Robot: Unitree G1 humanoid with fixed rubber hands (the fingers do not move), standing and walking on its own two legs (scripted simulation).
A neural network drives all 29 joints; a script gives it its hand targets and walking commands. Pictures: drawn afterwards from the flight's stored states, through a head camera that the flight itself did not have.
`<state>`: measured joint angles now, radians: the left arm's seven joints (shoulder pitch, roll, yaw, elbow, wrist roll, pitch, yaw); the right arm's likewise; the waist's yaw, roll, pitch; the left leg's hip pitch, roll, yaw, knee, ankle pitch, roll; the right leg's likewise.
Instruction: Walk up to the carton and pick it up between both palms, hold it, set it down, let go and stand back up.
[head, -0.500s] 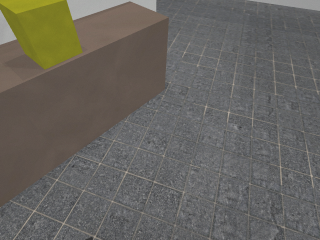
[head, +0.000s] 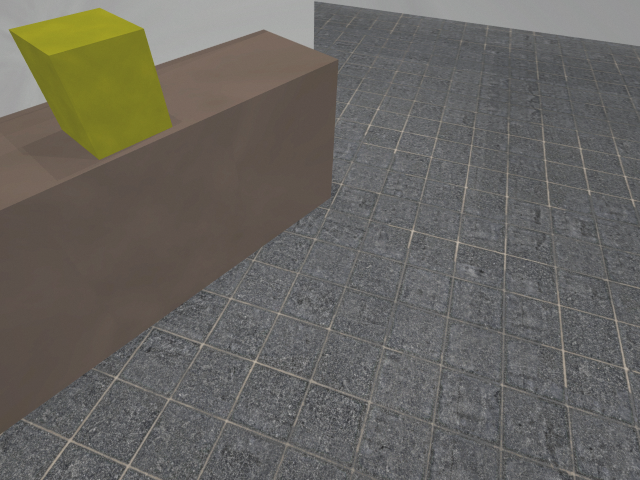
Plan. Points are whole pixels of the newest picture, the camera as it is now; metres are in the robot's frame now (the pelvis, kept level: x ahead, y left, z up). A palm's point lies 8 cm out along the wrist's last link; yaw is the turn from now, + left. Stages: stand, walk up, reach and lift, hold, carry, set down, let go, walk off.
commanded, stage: stand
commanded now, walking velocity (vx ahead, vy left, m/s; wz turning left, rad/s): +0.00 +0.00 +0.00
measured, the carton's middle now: (99, 83) +0.99 +0.56 +0.02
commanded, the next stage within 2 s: walk up in 1.80 s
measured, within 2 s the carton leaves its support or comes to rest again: neither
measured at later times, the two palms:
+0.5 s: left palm out of the picture -0.01 +0.20 -0.14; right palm out of the picture -0.02 -0.20 -0.14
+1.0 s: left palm out of the picture -0.02 +0.20 -0.14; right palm out of the picture -0.02 -0.19 -0.14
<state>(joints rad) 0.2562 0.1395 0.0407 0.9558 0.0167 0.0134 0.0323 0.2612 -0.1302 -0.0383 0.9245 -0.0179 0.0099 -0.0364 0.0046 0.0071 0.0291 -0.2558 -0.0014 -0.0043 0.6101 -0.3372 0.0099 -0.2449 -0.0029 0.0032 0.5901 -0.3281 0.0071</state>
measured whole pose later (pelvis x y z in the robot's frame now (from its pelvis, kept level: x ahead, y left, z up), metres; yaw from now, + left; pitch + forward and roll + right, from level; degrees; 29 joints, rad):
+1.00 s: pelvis +0.00 +0.00 +0.01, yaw +0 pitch -3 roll +0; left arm 0.28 0.08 0.02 1.19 0.01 0.00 0.05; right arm 0.30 -0.08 -0.02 1.16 -0.01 0.00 -0.05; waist 0.00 0.00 0.06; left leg -0.15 -0.01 0.01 0.47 -0.28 0.01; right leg -0.15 -0.01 0.01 0.47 -0.27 0.01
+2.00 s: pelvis +0.01 +0.00 +0.01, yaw +0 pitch -2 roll +0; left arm 0.29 0.08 0.01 1.19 0.01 0.00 0.05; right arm 0.29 -0.08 -0.01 1.18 -0.01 -0.01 -0.05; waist 0.00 0.00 0.06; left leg -0.13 -0.01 0.01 0.45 -0.28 0.02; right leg -0.13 -0.01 0.01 0.44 -0.27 0.02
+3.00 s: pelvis +0.34 +0.16 +0.00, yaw +24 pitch -4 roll -1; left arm 0.42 0.18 -0.02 0.87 0.03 -0.09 0.02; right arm 0.31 -0.30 -0.04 0.89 -0.05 -0.01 0.02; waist 0.03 0.06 0.08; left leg -0.55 0.01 -0.01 1.24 -0.44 -0.01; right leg -0.18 -0.10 -0.18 0.63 -0.37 0.01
